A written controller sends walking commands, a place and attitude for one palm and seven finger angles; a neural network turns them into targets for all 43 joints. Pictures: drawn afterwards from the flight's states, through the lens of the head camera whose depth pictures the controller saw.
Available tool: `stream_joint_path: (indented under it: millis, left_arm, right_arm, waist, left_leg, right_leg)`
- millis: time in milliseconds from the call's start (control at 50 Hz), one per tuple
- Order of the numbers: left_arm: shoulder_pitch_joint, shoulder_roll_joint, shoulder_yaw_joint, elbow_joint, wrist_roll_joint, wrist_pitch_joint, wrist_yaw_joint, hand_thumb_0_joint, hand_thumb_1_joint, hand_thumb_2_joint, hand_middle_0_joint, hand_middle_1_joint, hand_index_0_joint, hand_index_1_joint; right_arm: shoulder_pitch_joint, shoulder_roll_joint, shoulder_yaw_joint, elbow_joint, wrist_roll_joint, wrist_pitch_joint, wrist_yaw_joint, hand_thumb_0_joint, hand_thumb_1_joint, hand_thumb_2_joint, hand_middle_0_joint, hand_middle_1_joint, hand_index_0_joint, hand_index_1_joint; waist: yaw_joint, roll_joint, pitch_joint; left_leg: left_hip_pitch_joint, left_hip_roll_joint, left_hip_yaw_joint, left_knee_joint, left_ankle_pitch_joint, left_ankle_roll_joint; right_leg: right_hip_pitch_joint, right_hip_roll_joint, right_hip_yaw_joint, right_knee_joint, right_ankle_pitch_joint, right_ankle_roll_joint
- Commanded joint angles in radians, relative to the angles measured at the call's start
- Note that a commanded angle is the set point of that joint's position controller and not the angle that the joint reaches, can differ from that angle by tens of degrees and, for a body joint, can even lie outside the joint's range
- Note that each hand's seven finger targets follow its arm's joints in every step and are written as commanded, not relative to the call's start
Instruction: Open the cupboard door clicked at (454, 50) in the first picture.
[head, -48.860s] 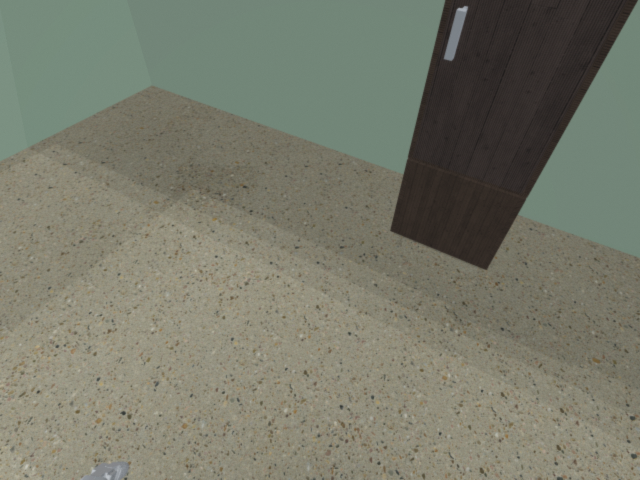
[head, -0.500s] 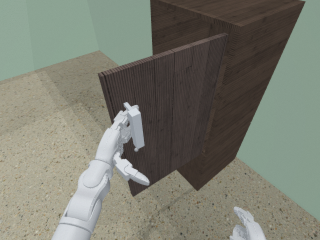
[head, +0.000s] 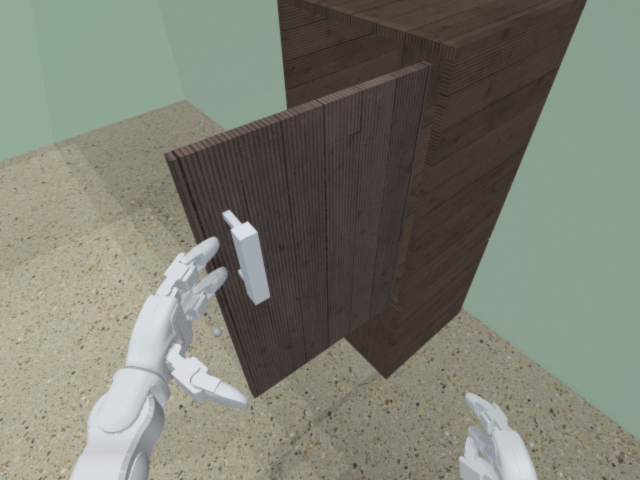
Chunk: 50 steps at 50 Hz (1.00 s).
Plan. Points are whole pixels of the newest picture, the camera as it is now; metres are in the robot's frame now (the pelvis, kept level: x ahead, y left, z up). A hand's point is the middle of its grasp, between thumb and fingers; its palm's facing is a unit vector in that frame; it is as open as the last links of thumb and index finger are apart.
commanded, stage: slide the hand sideways off the handle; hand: left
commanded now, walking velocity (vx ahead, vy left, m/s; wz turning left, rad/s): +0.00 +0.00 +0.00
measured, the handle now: (244, 257) +0.36 +0.13 +0.11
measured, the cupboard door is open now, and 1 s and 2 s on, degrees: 87 87 87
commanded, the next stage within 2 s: draw the hand back to the body in 0.46 s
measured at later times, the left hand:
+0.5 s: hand (158, 363) +0.21 +0.20 +0.09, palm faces -0.03 -1.00 -0.06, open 16.3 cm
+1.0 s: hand (116, 359) +0.20 +0.23 +0.12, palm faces +0.01 -1.00 -0.08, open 16.3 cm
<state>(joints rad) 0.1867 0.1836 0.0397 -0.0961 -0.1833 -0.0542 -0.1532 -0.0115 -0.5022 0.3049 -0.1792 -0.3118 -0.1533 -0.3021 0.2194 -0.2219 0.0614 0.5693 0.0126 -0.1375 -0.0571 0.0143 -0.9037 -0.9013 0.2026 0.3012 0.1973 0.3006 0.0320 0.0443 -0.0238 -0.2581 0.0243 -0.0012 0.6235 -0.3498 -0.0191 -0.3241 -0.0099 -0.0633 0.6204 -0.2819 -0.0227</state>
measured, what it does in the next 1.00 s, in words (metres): stands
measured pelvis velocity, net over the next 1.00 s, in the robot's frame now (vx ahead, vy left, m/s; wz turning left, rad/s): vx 0.00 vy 0.03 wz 0.02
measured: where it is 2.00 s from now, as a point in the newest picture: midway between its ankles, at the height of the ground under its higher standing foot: outside the picture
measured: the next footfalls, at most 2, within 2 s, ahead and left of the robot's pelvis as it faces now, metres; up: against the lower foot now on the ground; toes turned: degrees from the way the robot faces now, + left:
none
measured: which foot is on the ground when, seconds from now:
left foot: down 0.00-1.00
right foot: down 0.00-1.00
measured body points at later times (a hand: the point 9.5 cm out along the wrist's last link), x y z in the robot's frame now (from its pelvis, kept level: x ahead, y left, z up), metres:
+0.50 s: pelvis +0.01 +0.01 -0.01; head +0.00 +0.00 +0.44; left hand +0.21 +0.25 +0.10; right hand +0.20 -0.21 -0.07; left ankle -0.01 +0.13 -0.73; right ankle +0.03 -0.10 -0.73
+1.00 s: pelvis +0.00 +0.03 +0.00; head -0.01 +0.02 +0.45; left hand +0.20 +0.28 +0.13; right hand +0.20 -0.18 -0.06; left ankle -0.01 +0.13 -0.73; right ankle +0.03 -0.10 -0.73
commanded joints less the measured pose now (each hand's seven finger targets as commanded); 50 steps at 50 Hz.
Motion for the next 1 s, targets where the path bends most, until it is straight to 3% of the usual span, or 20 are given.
stream_joint_path:
  millis: [0, 60, 200, 300, 320, 400, 540, 640, 720, 800, 820, 840, 900, 940, 980]
  left_arm:
    - [-0.15, 0.141, 0.136, -0.231, -0.036, -0.08, -0.033, 0.0, -0.5, 0.3, -0.15, -0.3, -0.15, -0.3]
    - [-0.141, 0.162, 0.156, -0.235, -0.048, -0.089, -0.059, 0.0, -0.5, 0.3, -0.15, -0.3, -0.15, -0.3]
    - [-0.048, 0.197, 0.224, -0.247, -0.098, -0.119, -0.12, 0.0, -0.5, 0.3, -0.15, -0.3, -0.15, -0.3]
    - [-0.001, 0.183, 0.204, -0.264, -0.117, -0.125, -0.164, 0.0, -0.5, 0.3, -0.15, -0.3, -0.15, -0.3]
    - [0.004, 0.194, 0.214, -0.257, -0.12, -0.122, -0.166, 0.0, -0.5, 0.3, -0.15, -0.3, -0.15, -0.3]
    - [0.011, 0.207, 0.233, -0.292, -0.12, -0.124, -0.168, 0.0, -0.5, 0.3, -0.15, -0.3, -0.15, -0.3]
    - [-0.022, 0.185, 0.202, -0.3, -0.112, -0.127, -0.152, 0.0, -0.5, 0.3, -0.15, -0.3, -0.15, -0.3]
    - [0.045, 0.202, 0.212, -0.37, -0.097, -0.107, -0.14, 0.0, -0.5, 0.3, -0.15, -0.3, -0.15, -0.3]
    - [0.104, 0.23, 0.267, -0.348, -0.109, -0.064, -0.131, 0.0, -0.5, 0.3, -0.15, -0.3, -0.15, -0.3]
    - [0.087, 0.21, 0.263, -0.379, -0.124, -0.026, -0.14, 0.0, -0.5, 0.3, -0.15, -0.3, -0.15, -0.3]
    - [0.07, 0.23, 0.276, -0.386, -0.123, -0.022, -0.139, 0.0, -0.5, 0.3, -0.15, -0.3, -0.15, -0.3]
    - [0.044, 0.211, 0.252, -0.411, -0.126, -0.021, -0.143, 0.0, -0.5, 0.3, -0.15, -0.3, -0.15, -0.3]
    - [0.019, 0.219, 0.251, -0.427, -0.127, -0.017, -0.155, 0.0, -0.5, 0.3, -0.15, -0.3, -0.15, -0.3]
    - [-0.002, 0.233, 0.258, -0.427, -0.125, -0.018, -0.16, 0.0, -0.5, 0.3, -0.15, -0.3, -0.15, -0.3]
    - [-0.002, 0.246, 0.272, -0.422, -0.122, -0.012, -0.167, 0.0, -0.43, 0.33, -0.153, -0.3, -0.153, -0.3]
  right_arm:
    - [-0.112, -0.099, -0.041, -0.162, 0.003, -0.083, -0.016, 0.0, -0.9, -0.9, 0.2, 0.3, 0.2, 0.3]
    - [-0.111, -0.105, -0.044, -0.159, 0.006, -0.097, -0.023, 0.0, -0.9, -0.9, 0.2, 0.3, 0.2, 0.3]
    - [-0.094, -0.118, -0.052, -0.157, 0.009, -0.138, -0.031, 0.0, -0.9, -0.9, 0.2, 0.3, 0.2, 0.3]
    - [-0.09, -0.127, -0.051, -0.162, 0.014, -0.166, -0.03, 0.0, -0.9, -0.9, 0.2, 0.3, 0.2, 0.3]
    - [-0.093, -0.129, -0.051, -0.159, 0.014, -0.172, -0.031, 0.0, -0.9, -0.9, 0.2, 0.3, 0.2, 0.3]
    - [-0.084, -0.132, -0.053, -0.161, 0.014, -0.189, -0.034, 0.0, -0.9, -0.9, 0.2, 0.3, 0.2, 0.3]
    - [-0.087, -0.132, -0.046, -0.146, 0.015, -0.206, -0.035, 0.0, -0.9, -0.9, 0.2, 0.3, 0.2, 0.3]
    - [-0.094, -0.124, -0.041, -0.161, 0.017, -0.219, -0.026, 0.0, -0.9, -0.9, 0.2, 0.3, 0.2, 0.3]
    - [-0.106, -0.124, -0.038, -0.152, 0.017, -0.211, -0.023, 0.0, -0.9, -0.9, 0.2, 0.3, 0.2, 0.3]
    - [-0.116, -0.125, -0.034, -0.161, 0.022, -0.201, -0.029, 0.0, -0.9, -0.9, 0.2, 0.3, 0.2, 0.3]
    - [-0.117, -0.129, -0.034, -0.155, 0.023, -0.2, -0.03, 0.0, -0.9, -0.9, 0.2, 0.3, 0.2, 0.3]
    - [-0.122, -0.127, -0.03, -0.161, 0.023, -0.204, -0.031, 0.0, -0.9, -0.9, 0.2, 0.3, 0.2, 0.3]
    - [-0.114, -0.128, -0.03, -0.156, 0.025, -0.216, -0.036, 0.0, -0.9, -0.9, 0.2, 0.3, 0.2, 0.3]
    - [-0.116, -0.129, -0.028, -0.148, 0.025, -0.223, -0.039, 0.0, -0.9, -0.9, 0.2, 0.3, 0.2, 0.3]
    - [-0.115, -0.131, -0.027, -0.143, 0.025, -0.229, -0.042, 0.0, -0.9, -0.9, 0.2, 0.3, 0.2, 0.3]
  waist:
    - [0.009, -0.071, -0.132]
    - [0.003, -0.042, -0.124]
    - [0.015, -0.055, -0.152]
    - [0.004, -0.04, -0.116]
    - [0.005, -0.029, -0.096]
    - [0.008, -0.028, -0.124]
    - [-0.004, -0.013, -0.113]
    - [0.019, 0.028, -0.149]
    - [0.031, -0.013, -0.108]
    - [0.024, 0.002, -0.075]
    - [0.024, 0.0, -0.077]
    - [0.018, 0.01, -0.077]
    - [0.014, 0.035, -0.081]
    - [0.012, 0.02, -0.075]
    - [0.016, 0.029, -0.082]
  left_leg:
    - [-0.077, -0.038, 0.005, -0.082, 0.125, 0.032]
    - [-0.08, -0.041, 0.006, -0.069, 0.128, 0.033]
    - [-0.089, -0.04, -0.001, -0.05, 0.176, 0.031]
    - [-0.095, -0.04, -0.009, -0.045, 0.172, 0.031]
    - [-0.1, -0.039, -0.009, -0.039, 0.16, 0.033]
    - [-0.09, -0.039, -0.02, -0.042, 0.158, 0.031]
    - [-0.091, -0.035, -0.032, -0.044, 0.137, 0.029]
    - [-0.063, -0.031, -0.039, -0.064, 0.178, 0.023]
    - [-0.085, -0.026, -0.039, -0.076, 0.174, 0.02]
    - [-0.074, -0.025, -0.037, -0.092, 0.156, 0.019]
    - [-0.067, -0.024, -0.04, -0.093, 0.153, 0.02]
    - [-0.061, -0.025, -0.044, -0.101, 0.15, 0.019]
    - [-0.041, -0.026, -0.047, -0.106, 0.136, 0.019]
    - [-0.036, -0.025, -0.054, -0.113, 0.13, 0.02]
    - [-0.026, -0.025, -0.055, -0.117, 0.137, 0.02]
  right_leg:
    - [0.133, -0.005, 0.064, -0.121, 0.108, 0.01]
    - [0.121, -0.008, 0.071, -0.118, 0.103, 0.01]
    - [0.138, -0.006, 0.065, -0.093, 0.171, 0.012]
    - [0.098, 0.001, 0.045, -0.08, 0.173, 0.013]
    - [0.087, 0.001, 0.053, -0.087, 0.15, 0.011]
    - [0.081, 0.004, 0.03, -0.069, 0.141, 0.01]
    - [0.052, 0.009, 0.011, -0.057, 0.108, 0.009]
    - [0.083, 0.01, -0.005, -0.045, 0.149, 0.001]
    - [0.096, 0.013, -0.01, -0.06, 0.145, 0.002]
    - [0.079, 0.016, -0.017, -0.075, 0.121, 0.005]
    - [0.085, 0.017, -0.015, -0.081, 0.111, 0.003]
    - [0.084, 0.016, -0.018, -0.083, 0.106, 0.004]
    - [0.074, 0.02, -0.017, -0.095, 0.088, 0.006]
    - [0.08, 0.02, -0.017, -0.102, 0.079, 0.005]
    - [0.086, 0.02, -0.019, -0.104, 0.086, 0.004]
